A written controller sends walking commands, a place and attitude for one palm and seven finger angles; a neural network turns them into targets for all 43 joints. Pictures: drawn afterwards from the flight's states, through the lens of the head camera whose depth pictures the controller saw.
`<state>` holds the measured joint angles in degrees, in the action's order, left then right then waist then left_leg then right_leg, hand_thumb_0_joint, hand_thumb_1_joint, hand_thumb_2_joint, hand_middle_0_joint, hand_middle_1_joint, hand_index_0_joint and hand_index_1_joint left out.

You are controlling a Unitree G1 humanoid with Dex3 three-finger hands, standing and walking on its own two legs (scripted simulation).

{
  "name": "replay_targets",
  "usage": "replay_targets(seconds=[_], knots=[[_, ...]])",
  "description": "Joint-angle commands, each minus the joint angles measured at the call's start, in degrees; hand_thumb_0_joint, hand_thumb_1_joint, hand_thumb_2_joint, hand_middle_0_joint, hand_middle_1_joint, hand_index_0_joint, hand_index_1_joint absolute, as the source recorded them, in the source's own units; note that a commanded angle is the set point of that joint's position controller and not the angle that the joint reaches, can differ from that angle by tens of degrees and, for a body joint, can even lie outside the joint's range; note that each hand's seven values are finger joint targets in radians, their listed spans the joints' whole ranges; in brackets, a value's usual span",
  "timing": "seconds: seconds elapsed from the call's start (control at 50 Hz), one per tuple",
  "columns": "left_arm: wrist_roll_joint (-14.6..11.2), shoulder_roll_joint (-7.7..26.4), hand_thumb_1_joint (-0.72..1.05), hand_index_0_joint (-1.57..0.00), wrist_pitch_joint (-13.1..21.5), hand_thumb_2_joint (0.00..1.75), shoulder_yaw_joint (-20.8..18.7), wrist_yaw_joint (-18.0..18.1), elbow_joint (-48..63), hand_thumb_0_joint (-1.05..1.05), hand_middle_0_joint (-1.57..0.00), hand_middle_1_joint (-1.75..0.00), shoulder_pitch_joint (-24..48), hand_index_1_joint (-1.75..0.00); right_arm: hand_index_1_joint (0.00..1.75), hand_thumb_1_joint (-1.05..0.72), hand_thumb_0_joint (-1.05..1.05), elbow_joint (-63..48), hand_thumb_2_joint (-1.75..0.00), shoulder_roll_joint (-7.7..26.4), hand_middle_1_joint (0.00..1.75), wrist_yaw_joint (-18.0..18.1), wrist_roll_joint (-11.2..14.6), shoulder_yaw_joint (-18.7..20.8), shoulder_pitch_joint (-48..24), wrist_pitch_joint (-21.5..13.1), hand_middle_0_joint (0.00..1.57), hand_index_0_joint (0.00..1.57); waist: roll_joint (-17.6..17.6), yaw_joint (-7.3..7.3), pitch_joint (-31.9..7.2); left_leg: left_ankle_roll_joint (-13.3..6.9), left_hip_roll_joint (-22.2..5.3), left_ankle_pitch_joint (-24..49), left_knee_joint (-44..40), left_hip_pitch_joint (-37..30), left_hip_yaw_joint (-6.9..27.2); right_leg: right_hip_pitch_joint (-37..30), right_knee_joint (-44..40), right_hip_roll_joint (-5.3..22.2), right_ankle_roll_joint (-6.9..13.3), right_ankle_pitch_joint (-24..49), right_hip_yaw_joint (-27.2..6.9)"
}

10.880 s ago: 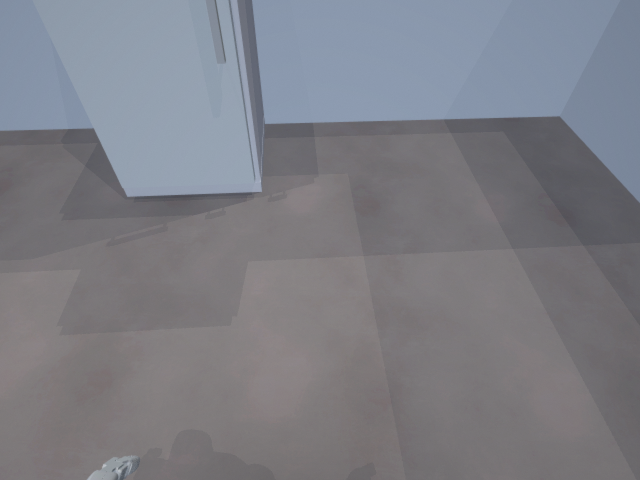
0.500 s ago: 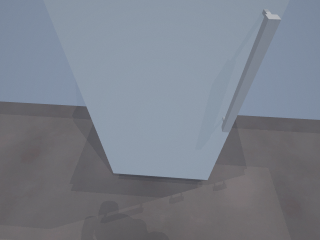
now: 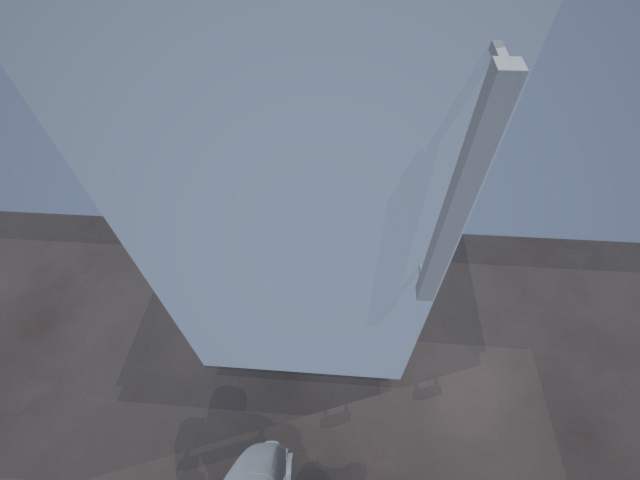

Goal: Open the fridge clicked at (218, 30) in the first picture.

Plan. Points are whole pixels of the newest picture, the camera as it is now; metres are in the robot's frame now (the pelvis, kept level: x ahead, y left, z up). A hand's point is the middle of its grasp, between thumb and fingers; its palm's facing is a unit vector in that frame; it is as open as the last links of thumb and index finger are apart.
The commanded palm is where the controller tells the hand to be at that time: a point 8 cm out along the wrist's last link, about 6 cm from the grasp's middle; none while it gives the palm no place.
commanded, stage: come to a stop and stand still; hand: right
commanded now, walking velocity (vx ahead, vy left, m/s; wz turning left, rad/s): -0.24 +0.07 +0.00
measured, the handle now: (451, 202) +0.46 -0.13 +0.10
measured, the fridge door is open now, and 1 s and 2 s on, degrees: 0 0 0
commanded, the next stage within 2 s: look again from close up in 1.48 s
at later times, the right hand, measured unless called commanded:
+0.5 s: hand out of the picture +0.08 -0.15 -0.17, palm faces +0.07 +0.96 -0.27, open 7.3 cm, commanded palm none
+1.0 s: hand out of the picture -0.01 -0.15 -0.18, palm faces +0.03 +0.98 -0.19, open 7.3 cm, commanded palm none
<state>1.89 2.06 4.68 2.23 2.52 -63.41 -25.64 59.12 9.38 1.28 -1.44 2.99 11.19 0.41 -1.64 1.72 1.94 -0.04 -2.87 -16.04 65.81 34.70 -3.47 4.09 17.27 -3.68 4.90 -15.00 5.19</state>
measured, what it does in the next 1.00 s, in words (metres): steps on the spot: left foot, then right foot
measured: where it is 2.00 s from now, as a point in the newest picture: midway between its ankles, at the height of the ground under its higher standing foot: outside the picture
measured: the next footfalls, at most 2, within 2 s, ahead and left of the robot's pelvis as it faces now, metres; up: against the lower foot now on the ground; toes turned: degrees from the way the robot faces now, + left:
left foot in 0.18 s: +0.13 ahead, +0.10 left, +0.00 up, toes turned +5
right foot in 0.68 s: -0.03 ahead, -0.09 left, +0.00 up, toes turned -4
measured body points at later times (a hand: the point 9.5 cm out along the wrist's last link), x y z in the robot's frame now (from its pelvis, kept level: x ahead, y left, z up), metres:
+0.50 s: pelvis +0.01 +0.04 -0.01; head +0.05 +0.06 +0.44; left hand +0.08 +0.28 -0.17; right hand +0.07 -0.20 -0.15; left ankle +0.09 +0.09 -0.74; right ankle -0.04 -0.13 -0.67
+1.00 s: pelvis +0.00 +0.03 +0.00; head +0.02 +0.03 +0.45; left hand -0.10 +0.21 -0.16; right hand -0.01 -0.20 -0.16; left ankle -0.02 +0.13 -0.70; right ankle -0.07 -0.09 -0.74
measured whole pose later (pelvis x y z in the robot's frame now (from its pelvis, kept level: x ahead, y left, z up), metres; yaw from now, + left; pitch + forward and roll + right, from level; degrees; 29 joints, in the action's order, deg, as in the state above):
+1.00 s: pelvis +0.00 +0.03 +0.00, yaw -1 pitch +2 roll -2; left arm 2.4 4.0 1.7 1.4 2.8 -64.3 -26.3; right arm 62.1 8.8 1.1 -1.2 2.6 16.7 2.3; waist -1.8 1.9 1.6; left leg 0.2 -2.3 -22.7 50.9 24.0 -2.1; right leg 5.4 19.6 -0.6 0.3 -15.7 3.3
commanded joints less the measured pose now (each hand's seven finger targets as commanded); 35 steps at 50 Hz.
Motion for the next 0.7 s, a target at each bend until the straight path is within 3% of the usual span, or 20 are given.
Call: replay_targets(seconds=[0.0,0.08,0.1,0.12,0.14,0.16,0.18,0.2,0.22,0.26,0.28,0.32,0.38,0.48,0.54,0.58,0.62,0.64,0.66,0.68], knots=[[0.0,8.6,0.90,-0.20,-0.6,0.90,-2.2,1.2,-0.7,0.00,-0.20,-0.30,-6.9,-0.30,0.30,-0.90,0.00,-3.0,-0.90,-0.2,0.30,0.4,0.3,-0.7,-1.1,-0.5,0.20,0.20,8.4,-0.16,1.8,0.0,0.9,0.0,-12.7,0.2,-0.8,-6.2,3.5,16.2,1.1,62.7,-6.9],[-0.9,11.3,0.90,-0.20,-2.6,0.90,-4.6,1.2,0.6,0.00,-0.20,-0.30,-4.5,-0.30,0.30,-0.90,0.00,-4.0,-0.90,1.9,0.30,0.9,0.3,-0.1,0.6,-0.4,0.20,0.20,10.2,-1.18,0.3,-1.1,3.2,1.4,-27.1,-9.5,-3.0,-5.7,9.5,16.2,0.1,65.4,-6.9],[-1.0,11.6,0.90,-0.20,-3.0,0.90,-4.9,1.1,0.9,0.00,-0.20,-0.30,-3.8,-0.30,0.30,-0.90,0.00,-3.9,-0.90,3.1,0.30,1.1,0.2,0.4,2.4,-0.7,0.20,0.20,9.3,-2.23,0.4,-1.5,3.0,3.8,-30.8,-12.3,-2.4,-4.9,11.9,16.5,-0.2,63.6,-7.5],[-1.3,11.8,0.90,-0.20,-3.3,0.90,-5.4,1.0,1.4,0.00,-0.20,-0.30,-3.6,-0.30,0.30,-0.90,0.00,-3.4,-0.90,3.5,0.30,1.1,0.1,0.7,4.6,-0.9,0.20,0.20,8.3,-3.22,-0.7,-2.0,2.9,8.7,-34.8,-16.4,-2.4,-3.6,14.9,15.6,-1.1,61.3,-7.6],[-1.7,11.6,0.90,-0.20,-3.5,0.90,-5.8,0.9,1.9,0.00,-0.20,-0.30,-3.1,-0.30,0.30,-0.90,0.00,-2.8,-0.90,4.7,0.30,1.2,0.1,1.0,7.9,-1.3,0.20,0.20,5.7,-4.74,-2.5,-2.7,0.9,20.3,-39.1,-22.6,-1.0,-0.7,20.2,14.0,-2.1,53.8,-7.2],[-2.0,10.0,0.90,-0.20,-3.7,0.90,-6.0,0.5,2.4,0.00,-0.20,-0.30,-4.7,-0.30,0.30,-0.90,0.00,-2.0,-0.90,8.0,0.30,1.7,-0.2,1.7,10.9,-2.0,0.20,0.20,-2.4,-4.92,-7.5,-6.4,-8.4,47.8,-36.7,-32.4,7.8,7.5,31.8,8.8,-3.6,32.8,-4.9],[-2.4,8.6,0.90,-0.20,-3.7,0.90,-6.2,0.3,3.6,0.00,-0.20,-0.30,-3.7,-0.30,0.30,-0.90,0.00,-1.1,-0.90,10.2,0.30,1.8,0.0,2.4,14.2,-2.1,0.20,0.20,-8.9,-5.69,-11.8,-15.5,-21.4,77.4,-34.7,-40.1,20.6,17.9,46.4,-0.9,-5.7,-18.5,-1.7],[-2.2,9.1,0.90,-0.20,-4.3,0.90,-6.4,0.7,4.5,0.00,-0.20,-0.30,-2.4,-0.30,0.30,-0.90,0.00,-2.1,-0.90,10.1,0.30,2.0,0.3,1.8,13.0,-2.2,0.20,0.20,-7.9,-4.81,-12.6,-18.1,-24.4,76.8,-36.9,-36.8,20.5,17.6,51.1,-0.6,-5.0,-24.0,-8.7],[-2.0,8.0,0.90,-0.20,-5.3,0.90,-6.5,0.4,3.9,0.00,-0.20,-0.30,0.0,-0.30,0.30,-0.90,0.00,-3.1,-0.90,8.5,0.30,2.0,0.4,1.7,8.8,-1.9,0.20,0.20,-8.1,-4.09,-9.5,-17.8,-22.3,62.4,-40.1,-29.8,19.3,17.4,53.8,1.7,-5.3,-21.6,-10.0],[-1.6,7.2,0.90,-0.20,-7.0,0.90,-6.4,-0.3,3.8,0.00,-0.20,-0.30,2.7,-0.30,0.30,-0.90,0.00,-5.0,-0.90,6.2,0.30,2.0,0.6,0.9,2.1,-1.2,0.20,0.20,-2.8,-1.32,-2.9,-14.0,-16.3,44.1,-43.9,-19.3,13.6,18.7,56.1,2.8,-6.3,-15.0,-8.9],[-1.3,7.0,0.90,-0.20,-7.7,0.90,-6.4,-0.7,3.5,0.00,-0.20,-0.30,2.6,-0.30,0.30,-0.90,0.00,-5.4,-0.90,5.6,0.30,2.0,0.7,0.7,1.2,-1.1,0.20,0.20,-2.2,-0.59,-2.6,-12.2,-14.4,37.2,-45.5,-16.4,11.5,18.3,55.6,2.8,-6.7,-12.0,-8.3],[-0.8,7.6,0.90,-0.20,-8.2,0.90,-6.5,-1.3,3.7,0.00,-0.20,-0.30,2.2,-0.30,0.30,-0.90,0.00,-6.0,-0.90,6.3,0.30,1.9,0.4,1.2,1.0,-1.3,0.20,0.20,-3.0,-0.42,-3.8,-10.9,-12.9,27.8,-47.1,-15.7,10.7,18.6,53.8,3.1,-7.3,-8.4,-7.2],[-0.3,9.8,0.90,-0.20,-8.4,0.90,-6.6,-1.7,4.9,0.00,-0.20,-0.30,4.5,-0.30,0.30,-0.90,0.00,-6.4,-0.90,8.1,0.30,1.5,0.3,1.8,1.4,-1.0,0.20,0.20,-4.5,-1.31,-3.8,-10.3,-12.8,10.8,-49.8,-17.5,12.8,20.9,49.9,3.9,-7.9,-6.3,-7.0],[-0.3,10.8,0.90,-0.20,-7.5,0.90,-5.9,-2.4,7.2,0.00,-0.20,-0.30,8.3,-0.30,0.30,-0.90,0.00,-6.6,-0.90,9.6,0.30,0.9,-0.5,2.2,3.8,-0.6,0.20,0.20,-6.7,-3.21,-3.7,-9.5,-12.2,-7.9,-53.8,-19.1,16.3,18.1,34.2,4.2,-7.4,-8.3,-4.4],[-0.6,10.2,0.90,-0.20,-6.5,0.90,-5.3,-2.6,7.6,0.00,-0.20,-0.30,8.0,-0.30,0.30,-0.90,0.00,-6.2,-0.90,10.4,0.30,0.7,-0.8,2.3,4.8,-0.3,0.20,0.20,-8.4,-3.75,-3.5,-9.8,-11.6,-11.1,-56.2,-18.6,17.2,13.0,24.1,3.2,-6.2,-11.6,-2.3],[-0.7,9.7,0.90,-0.20,-6.0,0.90,-4.9,-2.6,5.9,0.00,-0.20,-0.30,3.0,-0.30,0.30,-0.90,0.00,-5.6,-0.90,10.6,0.30,0.5,-0.6,2.3,4.1,0.0,0.20,0.20,-8.7,-1.89,-4.0,-7.7,-9.5,-13.2,-58.0,-15.6,15.1,5.4,16.2,1.8,-5.1,-9.8,-0.2],[-0.7,9.0,0.90,-0.20,-5.4,0.90,-4.3,-2.1,3.1,0.00,-0.20,-0.30,-3.5,-0.30,0.30,-0.90,0.00,-4.7,-0.90,9.7,0.30,0.5,0.0,2.0,3.3,0.2,0.20,0.20,-5.9,0.56,-4.9,-4.1,-6.5,-15.7,-55.5,-11.9,11.3,-5.5,3.5,1.5,-4.0,-3.3,0.8],[-0.6,9.6,0.90,-0.20,-5.0,0.90,-4.2,-1.7,2.2,0.00,-0.20,-0.30,-5.6,-0.30,0.30,-0.90,0.00,-4.5,-0.90,7.6,0.30,0.5,0.3,1.5,2.9,0.4,0.20,0.20,-2.2,1.30,-4.0,-2.0,-4.1,-15.4,-50.9,-10.3,8.2,-7.3,-1.4,4.1,-3.1,-3.9,-1.3],[0.0,11.7,0.90,-0.20,-4.8,0.90,-4.4,-1.3,2.3,0.00,-0.20,-0.30,-5.2,-0.30,0.30,-0.90,0.00,-4.4,-0.90,4.5,0.30,0.3,0.8,0.6,3.0,0.6,0.20,0.20,7.2,0.91,-0.9,0.0,0.2,-12.8,-42.2,-9.4,4.5,-2.2,-8.4,10.9,-1.0,-12.2,-10.6],[0.4,14.0,0.90,-0.20,-4.9,0.90,-4.4,-0.9,4.3,0.00,-0.20,-0.30,-0.3,-0.30,0.30,-0.90,0.00,-4.6,-0.90,1.8,0.30,0.0,1.3,0.0,3.9,0.6,0.20,0.20,16.3,-0.76,4.5,0.5,2.8,-6.9,-31.4,-6.7,0.3,6.6,-13.4,20.3,2.2,-20.2,-21.2]])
